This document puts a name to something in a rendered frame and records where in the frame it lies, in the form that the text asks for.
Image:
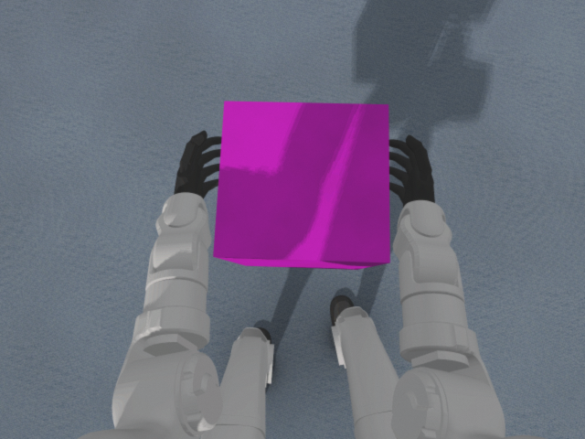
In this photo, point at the left robot forearm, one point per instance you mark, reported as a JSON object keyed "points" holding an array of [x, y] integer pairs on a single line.
{"points": [[174, 317]]}

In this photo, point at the robot right upper arm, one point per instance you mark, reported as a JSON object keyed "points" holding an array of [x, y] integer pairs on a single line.
{"points": [[436, 404]]}

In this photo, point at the left robot thigh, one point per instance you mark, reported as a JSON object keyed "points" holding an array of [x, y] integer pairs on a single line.
{"points": [[243, 391]]}

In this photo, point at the robot right hand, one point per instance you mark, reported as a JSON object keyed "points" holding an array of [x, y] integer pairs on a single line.
{"points": [[418, 182]]}

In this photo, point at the right robot forearm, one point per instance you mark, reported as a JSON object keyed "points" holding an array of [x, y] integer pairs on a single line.
{"points": [[435, 332]]}

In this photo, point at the left robot shin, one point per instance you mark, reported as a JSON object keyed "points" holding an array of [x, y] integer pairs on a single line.
{"points": [[251, 332]]}

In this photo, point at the carton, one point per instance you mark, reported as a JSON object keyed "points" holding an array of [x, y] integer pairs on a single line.
{"points": [[304, 185]]}

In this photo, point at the robot left upper arm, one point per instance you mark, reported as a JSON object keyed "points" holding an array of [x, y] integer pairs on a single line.
{"points": [[173, 396]]}

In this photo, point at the robot left hand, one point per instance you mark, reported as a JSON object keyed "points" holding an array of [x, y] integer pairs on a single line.
{"points": [[191, 173]]}

